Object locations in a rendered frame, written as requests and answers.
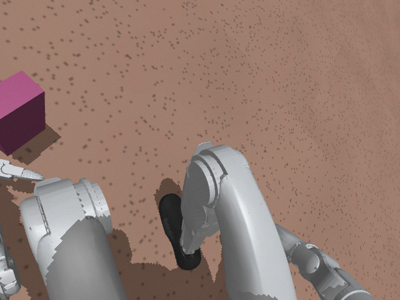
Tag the right robot hand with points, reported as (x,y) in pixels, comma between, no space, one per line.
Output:
(289,241)

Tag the carton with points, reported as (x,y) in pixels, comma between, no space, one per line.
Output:
(22,111)

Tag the right robot arm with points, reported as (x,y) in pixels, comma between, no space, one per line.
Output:
(323,272)

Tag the left robot arm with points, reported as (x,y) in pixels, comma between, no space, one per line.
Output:
(10,282)

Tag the right robot foot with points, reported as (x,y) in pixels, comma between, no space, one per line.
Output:
(172,219)

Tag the left robot hand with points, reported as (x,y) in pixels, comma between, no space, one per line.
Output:
(9,172)

